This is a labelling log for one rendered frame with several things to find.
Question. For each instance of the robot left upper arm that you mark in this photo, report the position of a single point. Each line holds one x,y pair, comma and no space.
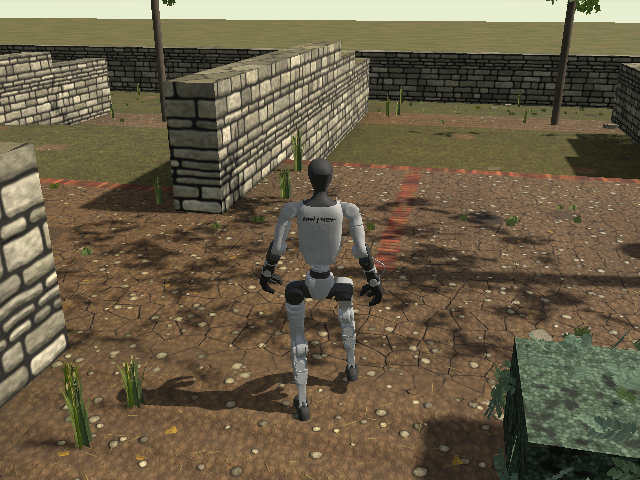
288,211

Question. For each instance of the robot left forearm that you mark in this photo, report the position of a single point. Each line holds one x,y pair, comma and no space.
270,263

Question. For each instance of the right robot shin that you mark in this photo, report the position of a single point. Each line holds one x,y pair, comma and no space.
349,339

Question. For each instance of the robot right upper arm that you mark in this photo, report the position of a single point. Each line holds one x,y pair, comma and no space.
352,212

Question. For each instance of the humanoid robot torso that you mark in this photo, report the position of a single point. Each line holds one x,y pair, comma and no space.
319,234

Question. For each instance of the right robot hand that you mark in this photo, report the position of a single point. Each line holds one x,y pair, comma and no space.
377,291

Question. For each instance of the left robot hand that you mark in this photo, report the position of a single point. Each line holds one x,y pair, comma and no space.
274,279

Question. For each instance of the robot right forearm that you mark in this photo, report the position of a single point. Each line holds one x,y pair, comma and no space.
369,268

